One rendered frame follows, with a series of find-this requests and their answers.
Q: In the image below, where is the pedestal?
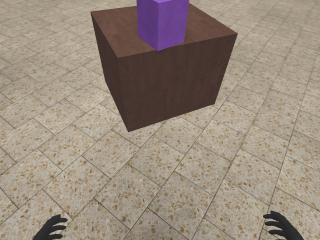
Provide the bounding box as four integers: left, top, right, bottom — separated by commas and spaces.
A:
90, 3, 238, 132

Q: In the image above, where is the carton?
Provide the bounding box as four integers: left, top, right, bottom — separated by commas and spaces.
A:
136, 0, 189, 51

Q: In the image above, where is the right robot hand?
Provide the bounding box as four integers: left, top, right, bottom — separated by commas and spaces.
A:
263, 210, 304, 240

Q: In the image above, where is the left robot hand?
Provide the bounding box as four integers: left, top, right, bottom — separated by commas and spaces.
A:
32, 214, 68, 240

